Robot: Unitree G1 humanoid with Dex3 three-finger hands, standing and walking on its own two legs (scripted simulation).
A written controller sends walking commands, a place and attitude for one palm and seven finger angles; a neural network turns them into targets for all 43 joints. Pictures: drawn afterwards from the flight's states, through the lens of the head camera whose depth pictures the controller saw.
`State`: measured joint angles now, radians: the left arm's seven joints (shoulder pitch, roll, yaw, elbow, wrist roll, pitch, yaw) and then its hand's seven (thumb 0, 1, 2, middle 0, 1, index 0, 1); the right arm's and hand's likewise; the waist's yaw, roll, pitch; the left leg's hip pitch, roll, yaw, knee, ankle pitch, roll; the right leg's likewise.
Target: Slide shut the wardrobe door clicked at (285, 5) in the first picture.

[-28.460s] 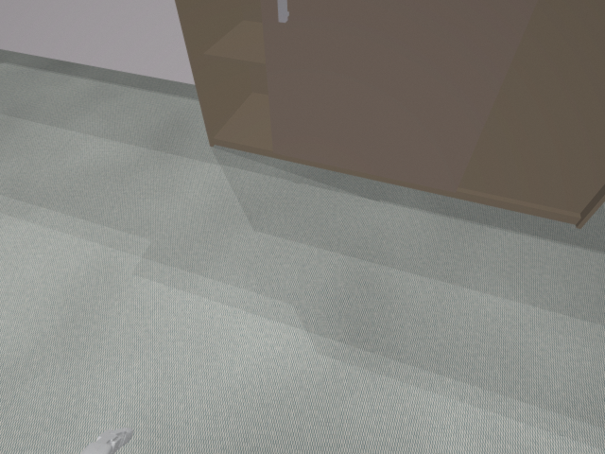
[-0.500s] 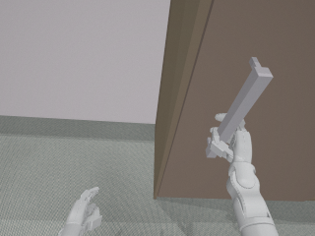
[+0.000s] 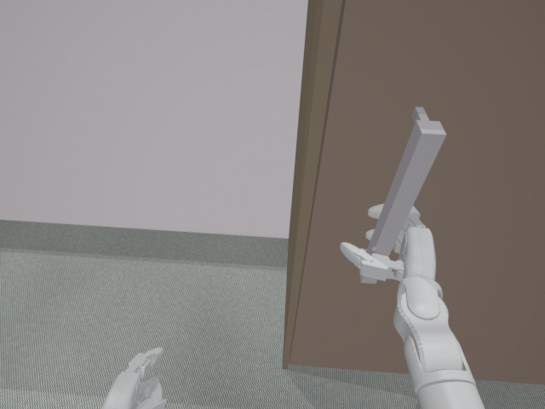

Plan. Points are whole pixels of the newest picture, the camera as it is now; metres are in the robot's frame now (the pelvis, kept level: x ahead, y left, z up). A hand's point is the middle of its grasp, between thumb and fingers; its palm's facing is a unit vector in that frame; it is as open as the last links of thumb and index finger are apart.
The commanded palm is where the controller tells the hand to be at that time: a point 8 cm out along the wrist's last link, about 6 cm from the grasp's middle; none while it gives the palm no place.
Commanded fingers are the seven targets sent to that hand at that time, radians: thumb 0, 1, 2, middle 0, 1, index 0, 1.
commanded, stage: loosen the grip on the handle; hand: right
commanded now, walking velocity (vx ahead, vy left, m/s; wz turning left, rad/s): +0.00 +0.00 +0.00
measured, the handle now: (389, 209) +0.39 -0.14 +0.11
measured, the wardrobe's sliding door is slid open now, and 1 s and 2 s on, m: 0.00 0.00 0.00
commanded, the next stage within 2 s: slip the hand off the handle in 0.32 s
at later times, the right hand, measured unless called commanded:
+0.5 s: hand (371, 252) +0.34 -0.12 +0.07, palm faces +0.15 +0.98 -0.13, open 14.6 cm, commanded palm +0.30 -0.17 +0.09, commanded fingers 0.00 0.55 -0.20 0.25 1.15 0.25 1.15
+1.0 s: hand (413, 253) +0.34 -0.18 +0.07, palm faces +0.18 +0.97 -0.14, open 14.5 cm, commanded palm +0.31 -0.23 +0.09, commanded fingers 0.00 0.55 -0.20 0.25 1.15 0.25 1.15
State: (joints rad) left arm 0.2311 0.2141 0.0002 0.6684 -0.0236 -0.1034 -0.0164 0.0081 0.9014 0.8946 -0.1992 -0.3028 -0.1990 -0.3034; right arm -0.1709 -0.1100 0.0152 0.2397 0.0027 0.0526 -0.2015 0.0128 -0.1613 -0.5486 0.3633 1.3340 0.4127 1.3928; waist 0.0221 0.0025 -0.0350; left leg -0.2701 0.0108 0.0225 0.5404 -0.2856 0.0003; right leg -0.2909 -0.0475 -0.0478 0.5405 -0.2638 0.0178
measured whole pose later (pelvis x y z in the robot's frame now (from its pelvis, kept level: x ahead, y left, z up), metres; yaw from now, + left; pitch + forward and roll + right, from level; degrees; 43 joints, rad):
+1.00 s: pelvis +0.02 +0.01 +0.00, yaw -1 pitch +2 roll +0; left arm 0.24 0.25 0.01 0.69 -0.04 -0.09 0.05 0.01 0.90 0.89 -0.20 -0.30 -0.20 -0.30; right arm -0.11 -0.23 -0.12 0.25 0.11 -0.02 -0.03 -0.02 0.55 -0.20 0.25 1.15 0.29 1.16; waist 0.00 -0.03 -0.03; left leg -0.28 0.01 0.05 0.58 -0.33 0.01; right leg -0.30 -0.05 -0.02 0.57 -0.30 0.03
